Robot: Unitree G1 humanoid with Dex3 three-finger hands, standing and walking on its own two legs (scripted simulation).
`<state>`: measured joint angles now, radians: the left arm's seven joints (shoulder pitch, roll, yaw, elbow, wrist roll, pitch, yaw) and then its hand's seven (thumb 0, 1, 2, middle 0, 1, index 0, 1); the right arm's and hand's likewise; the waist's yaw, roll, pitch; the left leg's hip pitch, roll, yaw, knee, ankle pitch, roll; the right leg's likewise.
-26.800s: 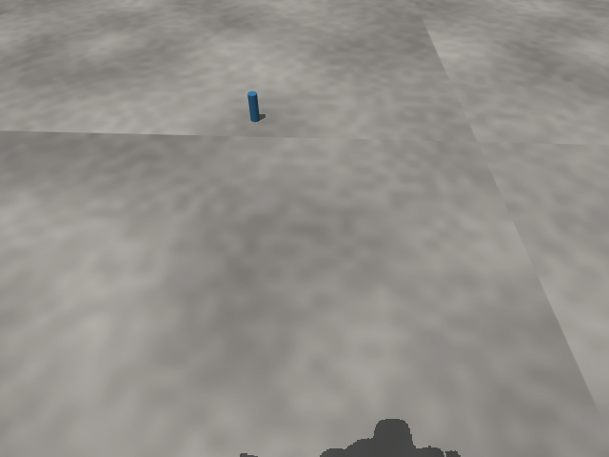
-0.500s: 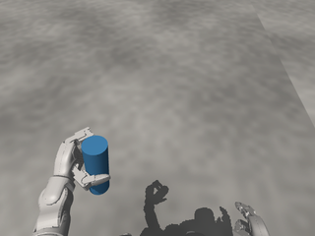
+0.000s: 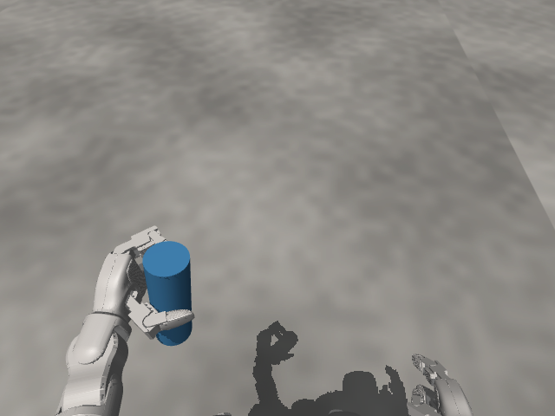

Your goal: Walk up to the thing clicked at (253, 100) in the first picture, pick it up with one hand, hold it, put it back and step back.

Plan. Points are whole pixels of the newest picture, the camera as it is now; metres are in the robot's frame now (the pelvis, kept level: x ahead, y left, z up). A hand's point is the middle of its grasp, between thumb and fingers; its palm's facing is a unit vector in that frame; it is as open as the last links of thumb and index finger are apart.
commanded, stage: hold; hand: left
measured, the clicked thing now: (170, 297) +0.27 +0.15 +0.04
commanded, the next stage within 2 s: crouch in 1.64 s
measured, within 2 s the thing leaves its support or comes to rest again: neither
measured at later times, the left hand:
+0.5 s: hand (170, 277) +0.30 +0.16 +0.06, palm faces -0.09 -1.00 +0.00, open 9.8 cm
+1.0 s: hand (172, 275) +0.30 +0.15 +0.06, palm faces -0.10 -1.00 -0.01, open 9.8 cm
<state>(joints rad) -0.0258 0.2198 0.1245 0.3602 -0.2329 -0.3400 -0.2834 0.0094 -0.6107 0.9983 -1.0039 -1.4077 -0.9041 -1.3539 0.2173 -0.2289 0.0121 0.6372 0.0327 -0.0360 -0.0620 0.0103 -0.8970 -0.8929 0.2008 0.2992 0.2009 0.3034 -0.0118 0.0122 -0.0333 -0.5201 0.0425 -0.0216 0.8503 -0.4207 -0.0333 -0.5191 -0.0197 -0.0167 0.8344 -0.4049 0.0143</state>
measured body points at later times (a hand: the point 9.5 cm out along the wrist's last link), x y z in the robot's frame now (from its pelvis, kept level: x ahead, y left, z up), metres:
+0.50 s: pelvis +0.00 +0.00 +0.00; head +0.03 +0.00 +0.45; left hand +0.29 +0.21 +0.06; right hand +0.15 -0.25 -0.10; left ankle +0.01 +0.14 -0.70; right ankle +0.01 -0.13 -0.70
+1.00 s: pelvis +0.00 +0.00 +0.00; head +0.03 +0.00 +0.45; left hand +0.30 +0.21 +0.06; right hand +0.14 -0.24 -0.10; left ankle +0.01 +0.14 -0.70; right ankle +0.01 -0.13 -0.70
